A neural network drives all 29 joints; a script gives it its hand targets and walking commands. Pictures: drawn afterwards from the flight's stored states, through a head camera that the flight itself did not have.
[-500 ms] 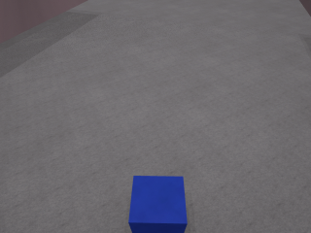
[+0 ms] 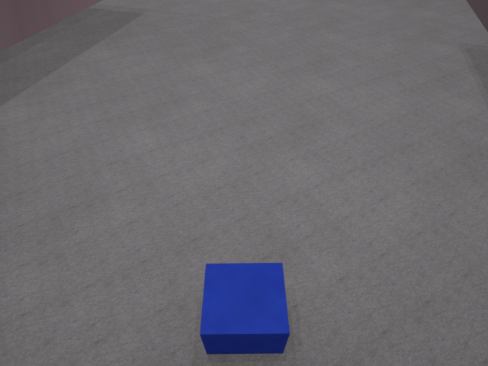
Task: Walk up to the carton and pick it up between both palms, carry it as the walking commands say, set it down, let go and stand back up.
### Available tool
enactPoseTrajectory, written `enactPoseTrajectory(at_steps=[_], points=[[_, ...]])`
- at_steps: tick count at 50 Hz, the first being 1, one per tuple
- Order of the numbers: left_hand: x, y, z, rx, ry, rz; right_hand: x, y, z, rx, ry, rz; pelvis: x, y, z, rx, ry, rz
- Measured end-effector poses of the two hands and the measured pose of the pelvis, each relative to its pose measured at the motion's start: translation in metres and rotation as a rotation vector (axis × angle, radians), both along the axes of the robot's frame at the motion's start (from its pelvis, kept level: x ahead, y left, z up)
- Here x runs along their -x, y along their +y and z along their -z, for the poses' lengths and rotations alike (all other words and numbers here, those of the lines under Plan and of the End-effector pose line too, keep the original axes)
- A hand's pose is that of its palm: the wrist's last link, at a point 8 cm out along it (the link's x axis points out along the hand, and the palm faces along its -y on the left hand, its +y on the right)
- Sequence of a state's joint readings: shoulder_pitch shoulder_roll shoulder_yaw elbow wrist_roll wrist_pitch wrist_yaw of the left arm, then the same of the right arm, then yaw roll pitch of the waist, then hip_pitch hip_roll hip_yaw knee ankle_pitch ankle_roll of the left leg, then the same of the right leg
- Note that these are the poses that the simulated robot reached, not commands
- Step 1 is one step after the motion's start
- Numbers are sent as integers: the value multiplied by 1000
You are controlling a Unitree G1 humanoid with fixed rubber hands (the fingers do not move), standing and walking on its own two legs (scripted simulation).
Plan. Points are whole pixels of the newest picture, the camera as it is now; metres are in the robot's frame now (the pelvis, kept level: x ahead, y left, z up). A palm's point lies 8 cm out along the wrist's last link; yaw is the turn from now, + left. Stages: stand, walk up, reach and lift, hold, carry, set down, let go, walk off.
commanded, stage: walk up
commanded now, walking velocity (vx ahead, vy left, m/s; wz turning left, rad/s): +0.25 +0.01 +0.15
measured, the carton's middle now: (244, 308) +0.47 +0.02 -0.66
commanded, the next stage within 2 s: stand in 0.86 s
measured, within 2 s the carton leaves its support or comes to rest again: neither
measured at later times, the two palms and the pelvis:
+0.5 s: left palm out of the picture +0.07 +0.23 -0.16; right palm out of the picture +0.03 -0.19 -0.16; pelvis +0.07 +0.00 -0.01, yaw +4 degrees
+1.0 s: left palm out of the picture +0.06 +0.19 -0.15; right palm out of the picture +0.13 -0.23 -0.15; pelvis +0.10 -0.02 +0.00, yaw +5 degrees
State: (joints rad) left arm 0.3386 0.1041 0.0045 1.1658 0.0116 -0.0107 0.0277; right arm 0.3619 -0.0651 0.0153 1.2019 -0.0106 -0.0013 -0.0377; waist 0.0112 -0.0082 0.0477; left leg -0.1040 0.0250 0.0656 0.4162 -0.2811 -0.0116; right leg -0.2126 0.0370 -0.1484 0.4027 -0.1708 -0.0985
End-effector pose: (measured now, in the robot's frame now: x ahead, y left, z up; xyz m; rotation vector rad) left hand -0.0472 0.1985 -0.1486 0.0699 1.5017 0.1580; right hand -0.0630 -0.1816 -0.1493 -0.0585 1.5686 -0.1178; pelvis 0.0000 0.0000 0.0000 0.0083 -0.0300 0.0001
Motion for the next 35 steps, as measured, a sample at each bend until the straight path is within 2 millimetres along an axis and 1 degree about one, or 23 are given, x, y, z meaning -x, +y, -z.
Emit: enactPoseTrajectory(at_steps=[3, 6, 8, 11, 13, 14, 15, 17, 19, 23, 24, 26, 30, 33, 35], points=[[0, 1, 1, 0, -5, -11, -1, -3, 1, 0, -1, 13, -2, 0, 1, 5, 9, -21], [1, 7, 2, -19, -35, -42, -12, -8, 0, 0, 5, -31, -4, 0, 2, 15, 24, -60], [5, 13, 3, -36, -43, -70, -28, -10, -2, 4, -21, -71, -5, 0, 2, 9, 22, -80], [13, 19, 9, -34, -1, -88, -60, -13, -7, 24, -109, -93, -11, 2, 2, 10, 18, -98], [14, 22, 16, -19, 30, -85, -78, -14, -6, 50, -172, -90, -17, 7, 8, 24, 18, -94], [12, 25, 21, -10, 42, -77, -84, -15, -3, 67, -197, -83, -19, 10, 12, 33, 19, -90], [7, 27, 25, 0, 49, -61, -88, -16, 0, 82, -213, -68, -22, 11, 15, 27, 18, -80], [-12, 30, 26, 8, 41, -17, -90, -16, 1, 102, -221, -27, -29, 13, 16, 4, 12, -47], [-38, 32, 23, 5, -3, 8, -90, -15, 0, 100, -208, -2, -39, 12, 14, -7, 9, -31], [-99, 30, 12, -18, -128, 5, -90, -9, 3, 52, -146, -25, -59, 7, 10, 3, 19, -65], [-112, 28, 9, -30, -152, 1, -91, -8, 5, 37, -129, -31, -64, 4, 10, 4, 20, -69], [-130, 25, 8, -56, -175, 4, -96, -10, 10, 10, -106, -27, -74, -3, 13, 1, 22, -65], [-153, 13, 2, -80, -174, 4, -115, -22, 13, 5, -92, -10, -87, -13, 11, 20, 34, -82], [-161, 8, -3, -95, -175, -21, -129, -34, 13, 14, -75, -28, -95, -18, 9, 16, 46, -88], [-163, 6, -5, -100, -177, -38, -140, -42, 14, 24, -71, -49, -99, -20, 8, 19, 50, -91]])
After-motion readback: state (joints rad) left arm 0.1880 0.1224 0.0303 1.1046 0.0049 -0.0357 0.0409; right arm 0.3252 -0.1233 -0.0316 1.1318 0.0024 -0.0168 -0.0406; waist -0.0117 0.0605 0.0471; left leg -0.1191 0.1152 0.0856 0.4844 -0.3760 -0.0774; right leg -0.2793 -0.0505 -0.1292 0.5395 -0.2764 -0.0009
